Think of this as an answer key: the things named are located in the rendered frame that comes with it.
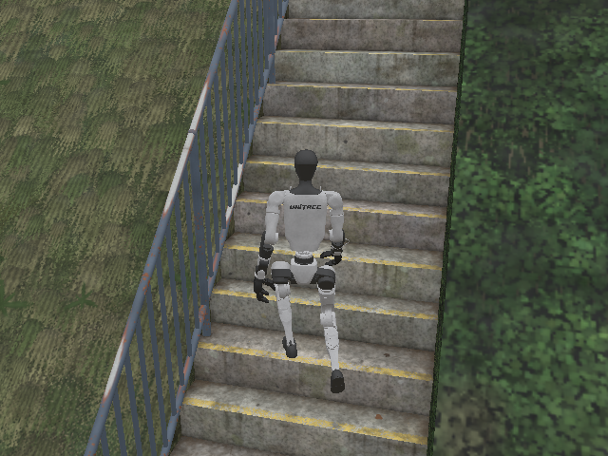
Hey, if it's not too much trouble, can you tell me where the stairs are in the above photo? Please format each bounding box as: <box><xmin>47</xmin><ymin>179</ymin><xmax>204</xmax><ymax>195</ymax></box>
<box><xmin>170</xmin><ymin>0</ymin><xmax>465</xmax><ymax>456</ymax></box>

